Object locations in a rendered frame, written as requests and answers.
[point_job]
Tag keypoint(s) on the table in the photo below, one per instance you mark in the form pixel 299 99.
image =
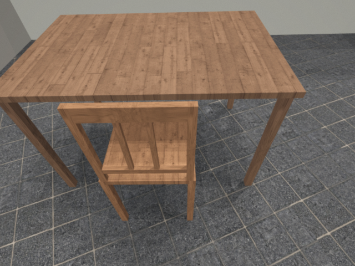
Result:
pixel 151 56

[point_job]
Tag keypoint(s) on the chair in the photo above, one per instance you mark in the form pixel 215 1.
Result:
pixel 152 143

